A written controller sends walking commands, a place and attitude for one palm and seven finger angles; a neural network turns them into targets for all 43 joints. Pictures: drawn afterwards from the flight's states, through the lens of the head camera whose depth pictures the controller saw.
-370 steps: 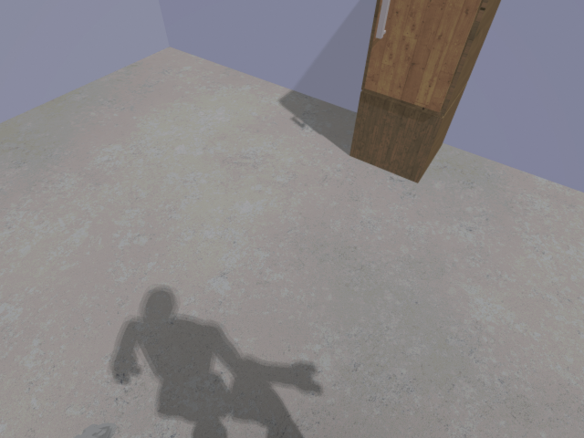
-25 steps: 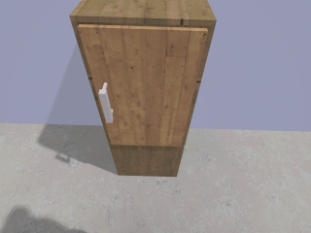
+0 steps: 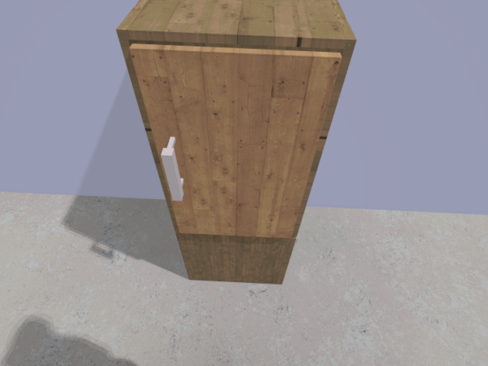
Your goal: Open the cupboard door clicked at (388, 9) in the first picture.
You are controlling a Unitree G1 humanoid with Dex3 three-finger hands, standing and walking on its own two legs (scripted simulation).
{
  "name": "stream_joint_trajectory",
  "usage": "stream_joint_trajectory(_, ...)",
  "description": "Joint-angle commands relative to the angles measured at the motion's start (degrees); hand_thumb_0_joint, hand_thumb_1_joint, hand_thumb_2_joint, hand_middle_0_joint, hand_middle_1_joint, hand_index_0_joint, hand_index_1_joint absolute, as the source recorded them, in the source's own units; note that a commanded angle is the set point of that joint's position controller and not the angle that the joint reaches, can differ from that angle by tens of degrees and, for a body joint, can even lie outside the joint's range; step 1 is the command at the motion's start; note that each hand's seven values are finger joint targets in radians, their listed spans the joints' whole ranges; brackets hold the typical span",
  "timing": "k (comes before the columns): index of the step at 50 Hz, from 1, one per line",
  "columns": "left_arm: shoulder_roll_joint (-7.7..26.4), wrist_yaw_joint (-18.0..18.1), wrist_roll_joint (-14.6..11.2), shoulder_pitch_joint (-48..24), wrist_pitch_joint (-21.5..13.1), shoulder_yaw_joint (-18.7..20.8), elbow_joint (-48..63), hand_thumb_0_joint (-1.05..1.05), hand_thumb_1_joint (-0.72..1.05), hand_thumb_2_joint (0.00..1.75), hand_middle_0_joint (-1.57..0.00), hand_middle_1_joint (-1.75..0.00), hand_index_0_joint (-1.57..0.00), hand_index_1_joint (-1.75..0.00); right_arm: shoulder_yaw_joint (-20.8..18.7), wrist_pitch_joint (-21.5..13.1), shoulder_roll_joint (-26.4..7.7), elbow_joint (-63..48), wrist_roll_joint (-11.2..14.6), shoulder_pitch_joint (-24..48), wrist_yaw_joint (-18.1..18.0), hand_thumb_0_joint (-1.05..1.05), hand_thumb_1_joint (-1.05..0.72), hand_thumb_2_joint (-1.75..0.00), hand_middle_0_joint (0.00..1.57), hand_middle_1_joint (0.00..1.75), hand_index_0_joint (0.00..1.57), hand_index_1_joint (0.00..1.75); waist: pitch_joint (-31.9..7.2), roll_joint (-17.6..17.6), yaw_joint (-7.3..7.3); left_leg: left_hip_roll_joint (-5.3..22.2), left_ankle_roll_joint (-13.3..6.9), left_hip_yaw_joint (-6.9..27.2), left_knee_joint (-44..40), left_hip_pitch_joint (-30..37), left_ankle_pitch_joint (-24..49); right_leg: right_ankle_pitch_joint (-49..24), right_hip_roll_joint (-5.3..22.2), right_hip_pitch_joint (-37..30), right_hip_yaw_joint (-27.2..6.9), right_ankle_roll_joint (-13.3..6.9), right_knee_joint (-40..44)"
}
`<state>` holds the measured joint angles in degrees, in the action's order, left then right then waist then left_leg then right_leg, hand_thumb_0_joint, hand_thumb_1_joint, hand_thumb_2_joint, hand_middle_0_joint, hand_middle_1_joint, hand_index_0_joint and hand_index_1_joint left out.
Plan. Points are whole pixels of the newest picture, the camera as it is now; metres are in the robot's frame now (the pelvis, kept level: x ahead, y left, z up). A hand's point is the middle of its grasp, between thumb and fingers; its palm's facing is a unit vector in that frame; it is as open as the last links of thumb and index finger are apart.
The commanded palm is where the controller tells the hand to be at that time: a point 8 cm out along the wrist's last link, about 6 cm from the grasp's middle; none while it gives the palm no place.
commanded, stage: come to a stop and stand still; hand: left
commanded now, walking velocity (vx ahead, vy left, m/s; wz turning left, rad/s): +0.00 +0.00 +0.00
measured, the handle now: (175, 169) +0.52 +0.19 -0.02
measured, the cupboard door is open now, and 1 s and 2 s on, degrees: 0 0 0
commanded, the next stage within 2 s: look again from close up in 0.10 s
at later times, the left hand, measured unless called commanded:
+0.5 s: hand out of the picture +0.02 +0.22 -0.18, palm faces +0.03 -0.97 -0.24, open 7.4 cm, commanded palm none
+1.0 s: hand out of the picture -0.12 +0.24 -0.18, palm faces +0.03 -0.98 -0.21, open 7.4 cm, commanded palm none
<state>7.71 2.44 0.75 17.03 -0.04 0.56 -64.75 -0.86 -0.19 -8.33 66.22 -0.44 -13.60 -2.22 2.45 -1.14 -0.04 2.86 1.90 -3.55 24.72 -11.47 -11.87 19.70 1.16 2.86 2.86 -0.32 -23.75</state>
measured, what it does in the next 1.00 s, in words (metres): shifts its weight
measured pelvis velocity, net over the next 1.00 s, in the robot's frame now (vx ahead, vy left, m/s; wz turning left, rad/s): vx -0.08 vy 0.06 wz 0.01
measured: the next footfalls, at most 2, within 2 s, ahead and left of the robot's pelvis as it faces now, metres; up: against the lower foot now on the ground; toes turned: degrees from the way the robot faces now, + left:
left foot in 1.28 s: -0.02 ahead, +0.15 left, +0.00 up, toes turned +6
right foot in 1.54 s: -0.01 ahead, -0.13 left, +0.00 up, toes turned -6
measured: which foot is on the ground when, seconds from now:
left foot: down 0.00-1.00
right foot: down 0.00-1.00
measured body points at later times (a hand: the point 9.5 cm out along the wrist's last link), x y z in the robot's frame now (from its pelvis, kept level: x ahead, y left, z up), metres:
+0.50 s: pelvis -0.02 +0.02 -0.01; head -0.03 +0.03 +0.44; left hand +0.02 +0.27 -0.16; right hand +0.05 -0.22 -0.15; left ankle +0.01 +0.14 -0.74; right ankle -0.07 -0.11 -0.74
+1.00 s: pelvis -0.08 +0.06 +0.00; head -0.09 +0.07 +0.45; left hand -0.12 +0.30 -0.16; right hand -0.05 -0.18 -0.15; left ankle +0.01 +0.14 -0.74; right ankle -0.08 -0.10 -0.74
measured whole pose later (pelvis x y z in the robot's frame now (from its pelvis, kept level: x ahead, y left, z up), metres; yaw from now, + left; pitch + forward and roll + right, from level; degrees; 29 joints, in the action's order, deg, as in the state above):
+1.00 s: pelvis -0.08 +0.06 +0.00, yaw +0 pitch -2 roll -1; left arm 11.5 1.5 2.2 23.7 2.2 1.0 -59.7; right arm -2.1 2.5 -10.1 60.5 -1.1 -15.6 -0.5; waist 0.2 -0.7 0.0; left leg 0.0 -2.8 -4.6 25.5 -17.4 -8.6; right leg 19.9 3.5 10.1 1.2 0.4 -28.0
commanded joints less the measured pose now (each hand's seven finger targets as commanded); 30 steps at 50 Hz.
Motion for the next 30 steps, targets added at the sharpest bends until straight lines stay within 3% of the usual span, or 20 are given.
stream_joint_trajectory(1,5.7,0.3,-0.2,4.7,-0.6,0.7,0.8,0.0,0.9,0.9,-0.2,-0.3,-0.2,-0.3,-0.6,-0.7,-5.2,-1.5,0.0,-3.6,-0.2,0.0,-0.9,-0.9,0.2,0.3,0.2,0.3,0.8,0.8,-0.03,4.1,-2.2,2.8,-1.5,5.1,16.7,-20.9,5.6,5.7,-3.1,-0.4,4.6)
stream_joint_trajectory(9,6.6,0.2,-0.3,3.9,-0.6,0.8,1.1,0.0,0.9,0.9,-0.2,-0.3,-0.2,-0.3,-0.5,-0.7,-5.9,-1.5,0.0,-2.8,-0.1,0.0,-0.9,-0.9,0.2,0.3,0.2,0.3,1.7,0.8,-0.19,4.1,-2.2,2.8,-2.5,5.5,15.7,-19.5,5.7,5.8,-3.2,-0.3,5.4)
stream_joint_trajectory(10,16.7,0.2,1.1,3.6,-2.2,0.4,6.1,0.0,0.9,0.9,-0.2,-0.3,-0.2,-0.3,-0.8,-1.3,-11.5,-8.6,-0.4,-0.3,0.9,0.0,-0.9,-0.9,0.2,0.3,0.2,0.3,6.7,2.5,0.14,2.1,-2.4,4.9,0.3,2.5,12.0,-21.3,5.4,9.2,-3.4,-0.7,5.6)
stream_joint_trajectory(11,13.1,0.5,0.9,2.0,-2.5,2.2,6.6,0.0,0.9,0.9,-0.2,-0.3,-0.2,-0.3,-2.4,-2.3,-11.3,-10.1,-1.1,-1.3,0.5,0.0,-0.9,-0.9,0.2,0.3,0.2,0.3,-0.7,6.8,0.83,2.5,-2.6,3.1,4.5,1.6,16.1,-26.8,6.9,7.0,-5.2,-1.5,-0.8)
stream_joint_trajectory(12,13.0,0.5,0.6,2.7,-2.9,2.1,7.5,0.0,0.9,0.9,-0.2,-0.3,-0.2,-0.3,-2.3,-2.5,-9.7,-10.5,-1.2,-2.0,0.1,0.0,-0.9,-0.9,0.2,0.3,0.2,0.3,-8.1,5.4,0.41,2.3,-3.3,3.4,7.1,2.8,21.2,-37.9,7.1,3.2,-5.0,-2.3,-3.3)
stream_joint_trajectory(13,11.5,0.5,0.5,4.1,-3.0,2.0,7.7,0.0,0.9,0.9,-0.2,-0.3,-0.2,-0.3,-2.0,-2.6,-8.5,-11.2,-0.9,-2.5,-0.1,0.0,-0.9,-0.9,0.2,0.3,0.2,0.3,-10.8,1.0,0.08,2.1,-3.4,2.9,8.4,1.7,21.7,-44.0,7.5,1.1,-4.9,-2.5,-4.3)
stream_joint_trajectory(15,10.3,0.6,0.4,5.8,-2.3,1.4,8.2,0.0,0.9,0.9,-0.2,-0.3,-0.2,-0.3,-1.4,-1.9,-6.7,-12.5,-0.9,-2.9,0.2,0.0,-0.9,-0.9,0.2,0.3,0.2,0.3,-8.5,-8.5,-0.41,0.5,-3.6,1.2,8.6,-3.3,14.5,-53.3,7.8,-1.5,-4.7,-2.4,-5.7)
stream_joint_trajectory(16,10.3,0.6,0.4,5.7,-1.9,1.5,8.8,0.0,0.9,0.9,-0.2,-0.3,-0.2,-0.3,-1.5,-1.5,-6.8,-13.0,-0.8,-2.3,0.3,0.0,-0.9,-0.9,0.2,0.3,0.2,0.3,-5.5,-9.8,-0.48,-0.2,-3.5,0.9,8.7,-5.5,9.1,-52.8,8.0,-0.6,-4.6,-2.3,-5.6)
stream_joint_trajectory(17,10.8,0.6,0.5,5.2,-1.4,1.6,9.8,0.0,0.9,0.9,-0.2,-0.3,-0.2,-0.3,-1.8,-1.1,-7.2,-13.5,-0.6,-1.9,0.2,0.0,-0.9,-0.9,0.2,0.3,0.2,0.3,-3.4,-8.9,-0.21,-0.2,-3.6,0.7,8.1,-6.0,6.9,-49.8,8.1,1.0,-4.8,-2.5,-5.4)
stream_joint_trajectory(20,10.6,0.5,0.5,4.5,-0.6,1.3,12.0,0.0,0.9,0.9,-0.2,-0.3,-0.2,-0.3,-1.9,-0.7,-7.7,-13.6,-0.7,-2.0,0.4,0.0,-0.9,-0.9,0.2,0.3,0.2,0.3,-2.6,-0.6,-0.08,1.3,-4.0,1.4,6.9,-0.9,16.7,-34.6,6.0,6.1,-4.0,-1.9,-5.1)
stream_joint_trajectory(21,10.9,0.4,0.4,3.9,-0.3,1.3,12.4,0.0,0.9,0.9,-0.2,-0.3,-0.2,-0.3,-2.1,-0.5,-8.6,-13.5,-0.6,-1.8,0.5,0.0,-0.9,-0.9,0.2,0.3,0.2,0.3,-1.8,1.1,0.11,2.1,-4.1,2.1,6.6,0.0,17.0,-26.9,5.2,8.1,-3.8,-1.6,-4.3)
stream_joint_trajectory(24,11.7,0.1,0.4,2.0,0.0,1.3,13.4,0.0,0.9,0.9,-0.2,-0.3,-0.2,-0.3,-2.5,-0.3,-10.6,-14.1,-0.7,-0.1,0.8,0.0,-0.9,-0.9,0.2,0.3,0.2,0.3,1.1,1.6,0.13,3.1,-4.4,4.1,3.9,-2.4,9.7,-11.3,3.9,11.2,-3.9,-1.0,-1.7)
stream_joint_trajectory(28,12.0,-0.3,0.5,1.7,0.1,1.2,13.3,0.0,0.9,0.9,-0.2,-0.3,-0.2,-0.3,-2.4,-0.4,-11.4,-14.6,-0.7,1.0,1.2,0.0,-0.9,-0.9,0.2,0.3,0.2,0.3,2.2,3.5,-0.02,3.1,-4.5,5.9,-0.4,-4.7,-1.5,-2.7,3.4,11.8,-3.6,-0.8,0.1)
stream_joint_trajectory(30,11.9,-0.4,0.7,2.0,0.0,1.2,13.1,0.0,0.9,0.9,-0.2,-0.3,-0.2,-0.3,-2.4,-0.6,-11.4,-14.6,-0.6,0.8,1.3,0.0,-0.9,-0.9,0.2,0.3,0.2,0.3,1.4,3.3,-0.23,3.5,-4.7,6.7,-2.3,-5.1,-3.8,-2.8,3.3,10.6,-3.2,-0.7,0.4)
